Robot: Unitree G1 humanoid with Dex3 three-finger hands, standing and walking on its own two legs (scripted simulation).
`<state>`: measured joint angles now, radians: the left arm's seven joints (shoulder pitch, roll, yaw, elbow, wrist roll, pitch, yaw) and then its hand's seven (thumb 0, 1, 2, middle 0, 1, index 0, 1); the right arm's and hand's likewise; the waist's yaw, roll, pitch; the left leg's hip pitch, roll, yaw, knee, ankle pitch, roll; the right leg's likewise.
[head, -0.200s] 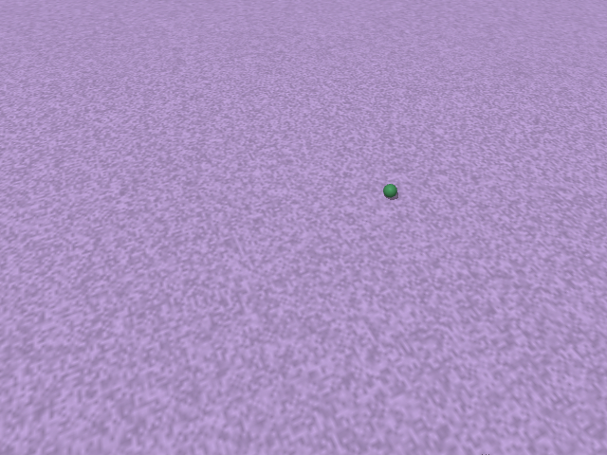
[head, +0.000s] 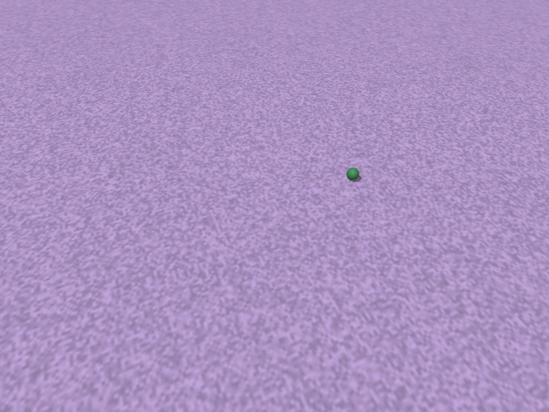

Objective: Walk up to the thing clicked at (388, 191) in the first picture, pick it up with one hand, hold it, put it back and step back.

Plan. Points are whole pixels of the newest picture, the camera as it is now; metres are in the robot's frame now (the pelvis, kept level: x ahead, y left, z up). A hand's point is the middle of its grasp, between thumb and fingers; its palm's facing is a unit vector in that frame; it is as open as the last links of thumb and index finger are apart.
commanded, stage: stand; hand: left
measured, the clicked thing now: (352, 173) +1.35 -0.38 -0.75
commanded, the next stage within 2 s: walk up in 0.92 s
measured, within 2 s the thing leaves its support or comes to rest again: neither
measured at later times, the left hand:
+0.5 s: hand out of the picture +0.08 +0.25 -0.16, palm faces -0.03 -0.94 -0.34, open 7.4 cm
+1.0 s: hand out of the picture +0.08 +0.26 -0.16, palm faces -0.09 -0.94 -0.33, open 7.4 cm
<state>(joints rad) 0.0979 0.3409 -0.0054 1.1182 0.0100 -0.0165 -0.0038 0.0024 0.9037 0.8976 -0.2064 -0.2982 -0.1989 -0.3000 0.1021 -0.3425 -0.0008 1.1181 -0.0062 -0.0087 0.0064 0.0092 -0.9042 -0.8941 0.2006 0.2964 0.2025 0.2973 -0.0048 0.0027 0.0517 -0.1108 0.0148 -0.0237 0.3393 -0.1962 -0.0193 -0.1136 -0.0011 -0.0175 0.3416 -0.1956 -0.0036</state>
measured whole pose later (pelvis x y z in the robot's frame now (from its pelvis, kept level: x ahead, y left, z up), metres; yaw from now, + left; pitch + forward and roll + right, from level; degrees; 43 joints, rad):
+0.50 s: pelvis +0.00 +0.00 +0.00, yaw +0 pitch -2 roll +0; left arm 0.11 0.35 0.00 1.12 0.01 -0.01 -0.01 0.00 0.90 0.90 -0.21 -0.30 -0.20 -0.30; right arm 0.12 -0.34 0.00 1.12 -0.01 -0.01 0.01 0.01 -0.90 -0.89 0.20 0.30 0.20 0.30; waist 0.00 0.00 0.05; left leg -0.11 0.01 -0.02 0.32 -0.19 -0.01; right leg -0.11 -0.01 -0.02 0.33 -0.19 0.00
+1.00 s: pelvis +0.01 +0.01 -0.01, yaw -5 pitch -1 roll +1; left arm 0.20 0.36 0.04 1.05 0.02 -0.01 -0.05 0.00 0.90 0.90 -0.21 -0.30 -0.20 -0.30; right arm 0.12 -0.37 -0.05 1.02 -0.04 -0.03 0.06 0.01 -0.90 -0.89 0.20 0.30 0.21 0.30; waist 0.01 0.00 0.04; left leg -0.15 0.00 0.05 0.46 -0.39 0.04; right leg -0.20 0.00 0.07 0.47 -0.28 -0.01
